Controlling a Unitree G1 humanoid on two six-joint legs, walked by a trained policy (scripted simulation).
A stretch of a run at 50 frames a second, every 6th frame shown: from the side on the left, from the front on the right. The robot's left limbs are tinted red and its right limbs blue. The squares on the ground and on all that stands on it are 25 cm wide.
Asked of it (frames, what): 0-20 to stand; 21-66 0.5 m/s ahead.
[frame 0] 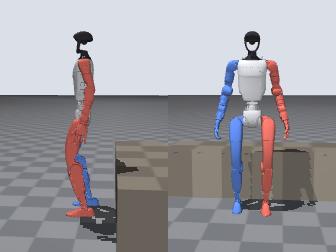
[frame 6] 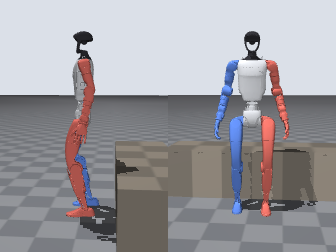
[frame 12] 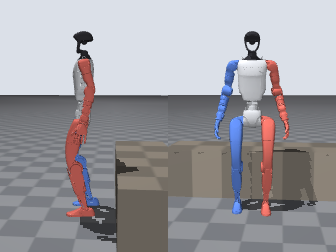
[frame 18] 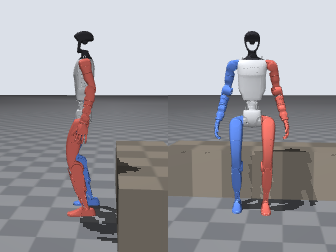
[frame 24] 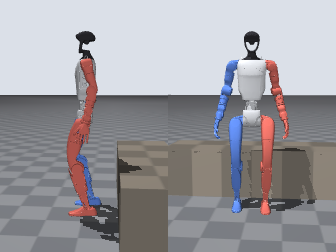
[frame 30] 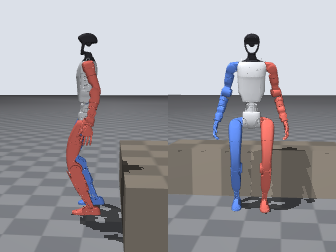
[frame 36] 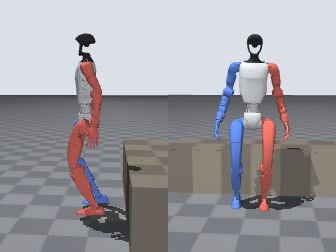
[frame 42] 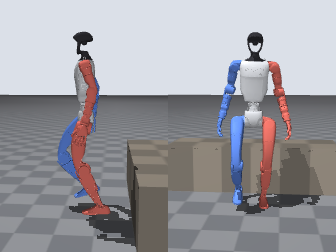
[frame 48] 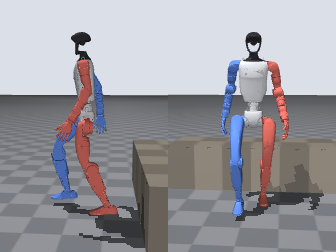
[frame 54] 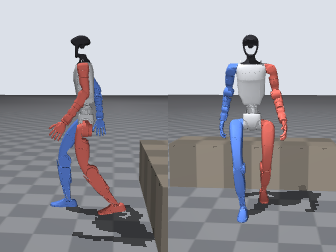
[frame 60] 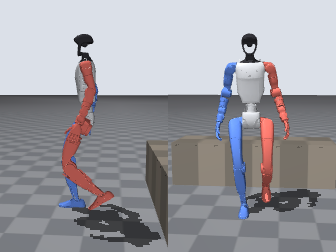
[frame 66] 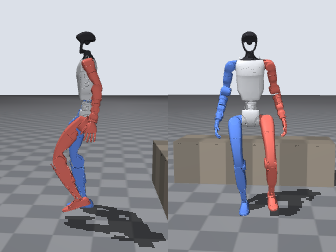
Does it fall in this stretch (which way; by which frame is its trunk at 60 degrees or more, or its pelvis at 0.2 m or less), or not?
no
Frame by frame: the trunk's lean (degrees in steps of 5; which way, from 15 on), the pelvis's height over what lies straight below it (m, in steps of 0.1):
0: 0, 0.8
6: 0, 0.8
12: 0, 0.8
18: 0, 0.8
24: 0, 0.8
30: 0, 0.8
36: 0, 0.8
42: 5, 0.8
48: 5, 0.8
54: 5, 0.7
60: 5, 0.8
66: 0, 0.8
